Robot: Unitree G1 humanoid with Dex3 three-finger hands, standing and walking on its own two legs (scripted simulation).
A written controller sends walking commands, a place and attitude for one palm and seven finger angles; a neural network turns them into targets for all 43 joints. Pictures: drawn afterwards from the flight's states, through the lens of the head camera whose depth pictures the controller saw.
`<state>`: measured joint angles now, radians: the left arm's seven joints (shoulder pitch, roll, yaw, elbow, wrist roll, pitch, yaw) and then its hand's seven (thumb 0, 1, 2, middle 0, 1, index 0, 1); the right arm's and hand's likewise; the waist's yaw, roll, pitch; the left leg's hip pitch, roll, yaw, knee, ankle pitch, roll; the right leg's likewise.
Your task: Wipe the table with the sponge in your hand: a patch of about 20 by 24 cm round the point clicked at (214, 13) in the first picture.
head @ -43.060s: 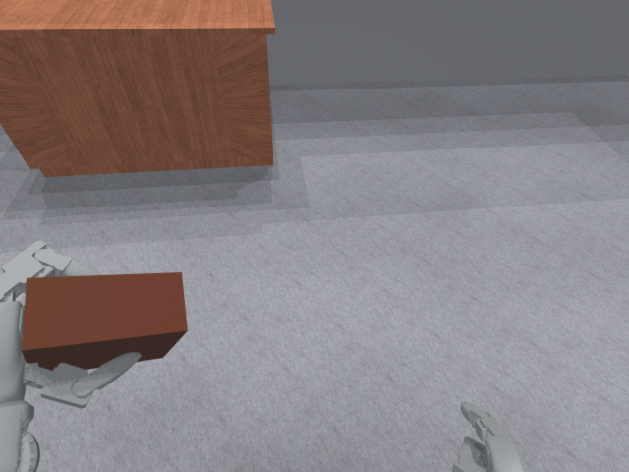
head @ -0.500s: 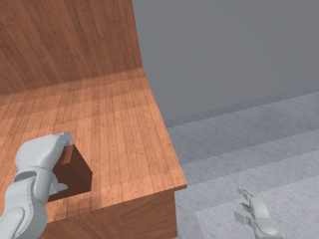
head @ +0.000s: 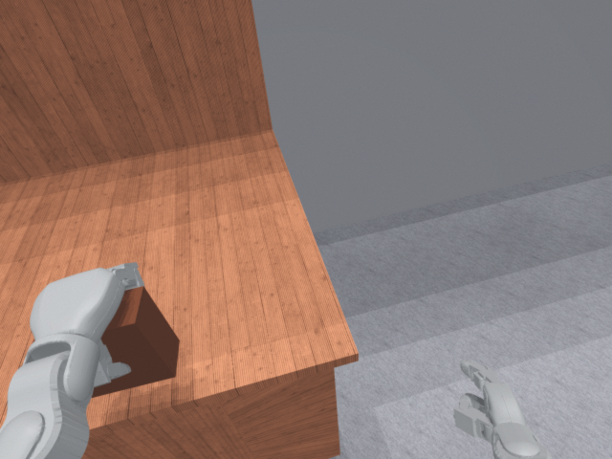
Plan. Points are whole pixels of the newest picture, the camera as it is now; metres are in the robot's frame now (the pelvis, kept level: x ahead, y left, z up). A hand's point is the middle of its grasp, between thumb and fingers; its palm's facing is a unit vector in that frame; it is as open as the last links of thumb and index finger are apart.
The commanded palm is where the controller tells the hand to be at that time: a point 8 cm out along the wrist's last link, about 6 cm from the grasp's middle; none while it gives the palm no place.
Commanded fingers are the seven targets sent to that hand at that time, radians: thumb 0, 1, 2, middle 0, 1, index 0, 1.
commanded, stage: bring the sponge back beside the body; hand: left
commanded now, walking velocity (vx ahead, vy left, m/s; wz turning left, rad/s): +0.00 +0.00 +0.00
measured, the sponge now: (121, 352) +0.21 +0.28 +0.06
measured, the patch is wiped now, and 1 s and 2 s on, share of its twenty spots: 1.00 1.00 1.00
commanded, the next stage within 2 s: step back with the hand held close in 1.00 s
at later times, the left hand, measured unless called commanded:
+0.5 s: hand (99, 339) +0.19 +0.28 +0.11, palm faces +0.04 -0.11 -0.99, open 10.0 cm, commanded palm +0.16 +0.28 +0.19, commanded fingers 0.00 0.10 1.30 -1.20 -1.60 -1.20 -1.60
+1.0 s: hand (84, 350) +0.18 +0.29 +0.12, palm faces +0.07 -0.10 -0.99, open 10.0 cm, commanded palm +0.15 +0.28 +0.19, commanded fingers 0.00 0.10 1.30 -1.20 -1.60 -1.20 -1.60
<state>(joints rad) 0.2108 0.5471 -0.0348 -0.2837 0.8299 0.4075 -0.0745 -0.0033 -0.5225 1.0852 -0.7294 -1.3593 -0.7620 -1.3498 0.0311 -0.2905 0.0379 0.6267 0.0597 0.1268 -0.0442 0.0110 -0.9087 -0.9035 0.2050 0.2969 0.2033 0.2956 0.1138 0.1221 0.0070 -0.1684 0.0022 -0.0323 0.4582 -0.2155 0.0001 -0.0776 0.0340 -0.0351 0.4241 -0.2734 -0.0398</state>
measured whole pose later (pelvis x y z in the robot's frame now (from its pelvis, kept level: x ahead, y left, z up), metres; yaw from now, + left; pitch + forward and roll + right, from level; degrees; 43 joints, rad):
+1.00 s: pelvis -0.01 +0.00 +0.00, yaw +0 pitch -6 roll -1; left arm 0.36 0.56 0.01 -0.40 0.83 0.35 -0.01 0.00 -0.52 1.08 -0.73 -1.36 -0.76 -1.35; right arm 0.05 -0.26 0.03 0.62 0.05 0.11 -0.04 0.01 -0.91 -0.90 0.20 0.30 0.20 0.30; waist 0.13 0.12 0.00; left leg -0.16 0.01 -0.03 0.47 -0.22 0.00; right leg -0.06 0.04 -0.03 0.42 -0.26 -0.04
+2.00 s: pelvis -0.09 +0.04 -0.02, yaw +2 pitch +1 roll -4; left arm 0.51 0.38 0.34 -0.55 -0.06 -0.14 0.10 -0.01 -0.52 1.08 -0.73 -1.36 -0.76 -1.35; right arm 0.20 -0.21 0.02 0.57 0.02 -0.03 -0.06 0.01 -0.91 -0.90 0.21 0.30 0.21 0.30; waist 0.03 0.02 -0.04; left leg -0.53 -0.01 -0.06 0.75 -0.30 0.01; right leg -0.33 0.06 0.00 0.59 -0.28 0.01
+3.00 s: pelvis -0.37 +0.06 -0.02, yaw +0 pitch -3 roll -2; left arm 0.39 0.34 0.29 -0.36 -0.04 -0.08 0.09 -0.01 -0.53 1.08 -0.73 -1.36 -0.76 -1.36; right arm 0.28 -0.21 0.02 0.69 0.03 -0.05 -0.05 0.01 -0.91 -0.90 0.21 0.30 0.21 0.30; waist 0.01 0.06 -0.05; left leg -0.42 0.03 -0.03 1.01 -0.47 0.03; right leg -0.33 0.04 -0.12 0.63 -0.25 -0.07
